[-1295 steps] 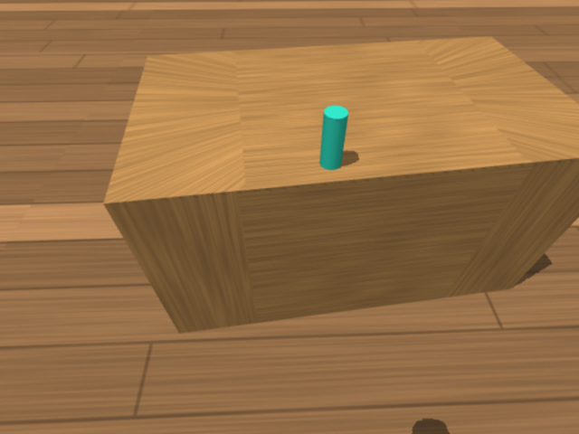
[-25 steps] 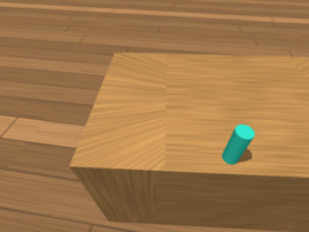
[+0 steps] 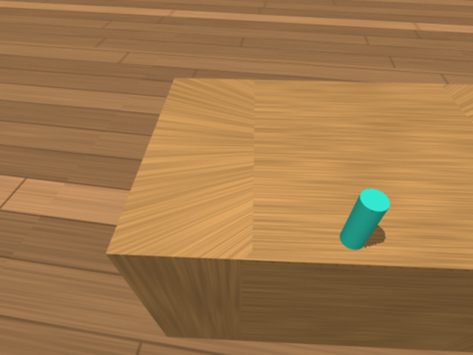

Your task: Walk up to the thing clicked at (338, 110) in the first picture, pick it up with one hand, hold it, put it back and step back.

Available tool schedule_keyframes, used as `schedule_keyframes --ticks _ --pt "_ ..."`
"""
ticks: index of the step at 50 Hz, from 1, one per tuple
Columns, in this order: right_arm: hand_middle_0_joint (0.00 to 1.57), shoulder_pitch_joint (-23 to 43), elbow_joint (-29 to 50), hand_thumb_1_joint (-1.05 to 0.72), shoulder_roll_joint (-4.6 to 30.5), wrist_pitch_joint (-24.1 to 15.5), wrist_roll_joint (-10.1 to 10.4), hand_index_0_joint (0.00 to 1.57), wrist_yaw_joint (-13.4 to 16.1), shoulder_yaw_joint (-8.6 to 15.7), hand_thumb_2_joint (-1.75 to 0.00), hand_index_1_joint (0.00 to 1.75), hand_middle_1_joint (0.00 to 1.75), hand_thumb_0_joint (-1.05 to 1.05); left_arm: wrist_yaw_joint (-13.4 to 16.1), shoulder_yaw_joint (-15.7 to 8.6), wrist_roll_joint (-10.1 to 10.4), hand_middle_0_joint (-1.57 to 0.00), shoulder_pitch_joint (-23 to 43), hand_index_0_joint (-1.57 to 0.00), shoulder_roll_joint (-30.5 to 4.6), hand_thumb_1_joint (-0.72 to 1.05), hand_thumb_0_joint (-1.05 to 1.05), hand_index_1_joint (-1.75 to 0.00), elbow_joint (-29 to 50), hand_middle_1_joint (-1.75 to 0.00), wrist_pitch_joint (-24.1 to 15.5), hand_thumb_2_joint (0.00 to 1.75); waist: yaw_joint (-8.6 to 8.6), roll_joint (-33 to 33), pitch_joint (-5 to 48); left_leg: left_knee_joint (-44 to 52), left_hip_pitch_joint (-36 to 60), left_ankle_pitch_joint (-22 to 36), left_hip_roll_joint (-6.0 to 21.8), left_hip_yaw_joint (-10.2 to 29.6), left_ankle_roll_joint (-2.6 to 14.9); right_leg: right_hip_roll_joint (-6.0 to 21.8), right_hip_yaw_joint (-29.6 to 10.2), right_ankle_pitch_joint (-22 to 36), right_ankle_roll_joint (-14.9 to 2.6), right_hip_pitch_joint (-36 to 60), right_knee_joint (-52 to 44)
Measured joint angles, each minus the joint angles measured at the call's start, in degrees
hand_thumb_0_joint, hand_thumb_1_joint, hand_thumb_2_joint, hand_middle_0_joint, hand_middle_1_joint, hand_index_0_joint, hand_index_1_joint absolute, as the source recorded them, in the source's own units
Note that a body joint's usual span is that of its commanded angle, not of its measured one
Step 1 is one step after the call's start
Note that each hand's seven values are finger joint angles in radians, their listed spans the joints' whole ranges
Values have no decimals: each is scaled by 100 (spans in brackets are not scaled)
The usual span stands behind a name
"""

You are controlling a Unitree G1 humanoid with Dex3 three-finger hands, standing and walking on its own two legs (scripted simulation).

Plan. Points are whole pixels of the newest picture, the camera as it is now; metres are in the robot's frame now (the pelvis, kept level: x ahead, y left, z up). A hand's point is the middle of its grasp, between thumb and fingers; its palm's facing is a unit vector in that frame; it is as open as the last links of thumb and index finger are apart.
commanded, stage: stand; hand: right
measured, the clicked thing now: (362, 221) +0.38 -0.23 -0.01
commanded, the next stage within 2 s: none
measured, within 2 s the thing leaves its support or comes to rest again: neither
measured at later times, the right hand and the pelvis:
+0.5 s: hand out of the picture +0.07 -0.25 -0.16, palm faces -0.05 +0.93 -0.35, open 9.1 cm; pelvis +0.00 +0.00 +0.00, yaw +0 degrees
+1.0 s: hand out of the picture +0.07 -0.25 -0.16, palm faces -0.05 +0.94 -0.35, open 7.4 cm; pelvis +0.01 +0.00 +0.00, yaw +0 degrees
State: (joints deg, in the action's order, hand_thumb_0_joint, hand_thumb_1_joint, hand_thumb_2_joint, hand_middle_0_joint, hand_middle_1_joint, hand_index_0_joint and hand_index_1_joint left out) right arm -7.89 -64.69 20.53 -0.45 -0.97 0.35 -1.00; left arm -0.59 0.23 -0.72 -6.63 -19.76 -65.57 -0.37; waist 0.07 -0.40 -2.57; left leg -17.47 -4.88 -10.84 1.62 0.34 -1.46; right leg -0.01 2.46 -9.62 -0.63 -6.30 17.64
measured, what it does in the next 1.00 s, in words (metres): stands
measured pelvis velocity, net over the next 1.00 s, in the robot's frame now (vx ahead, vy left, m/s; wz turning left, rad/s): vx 0.01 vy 0.00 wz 0.00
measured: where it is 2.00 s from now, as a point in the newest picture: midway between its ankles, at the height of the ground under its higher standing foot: outside the picture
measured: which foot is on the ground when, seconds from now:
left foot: down 0.00-1.00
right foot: down 0.00-1.00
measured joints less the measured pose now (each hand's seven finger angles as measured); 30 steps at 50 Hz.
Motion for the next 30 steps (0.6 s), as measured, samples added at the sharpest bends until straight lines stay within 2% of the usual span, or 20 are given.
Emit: schedule_keyframes --ticks 6,10,14,20,25,30 --pt "8 1 5 51 6 0 1 8 7 0 -8 7 7 -1 4 4 -5 -20 -14 -20 6 90 0 -29 -2 -30 8 90 0 -7 1 1 8 -11 -7 -3 5 7 -3 -20 5 -1 17" --pt "13 14 19 39 0 2 5 13 6 -6 -21 16 16 -1 8 2 0 -20 -3 -20 0 90 0 -30 -3 -30 -3 90 1 -1 -1 2 19 -17 -8 0 4 9 0 -30 6 9 21" --pt "16 29 31 18 -12 6 5 17 3 -7 -42 22 22 -1 12 -2 4 -20 10 -20 -7 90 0 -30 3 -30 -8 90 -1 9 5 -1 20 -25 -4 9 2 4 8 -32 4 22 8" --pt "19 49 48 -24 -10 -1 2 19 10 -10 -71 27 27 0 11 -3 4 -20 20 -20 3 90 0 -30 21 -30 -9 90 2 11 15 1 22 -34 -4 4 4 4 3 -33 9 26 -5" --pt "20 61 50 -58 -4 -8 3 20 14 -8 -83 29 29 0 8 1 1 -20 35 -20 13 90 0 -30 32 -30 -7 90 6 -1 3 16 33 -29 -15 0 10 16 -1 -41 15 27 3" --pt "20 63 41 -77 -13 0 7 20 10 2 -88 30 29 0 11 0 5 -20 46 -20 7 90 0 -30 35 -30 -5 90 4 -6 6 26 44 -28 -21 8 11 22 7 -48 17 36 4"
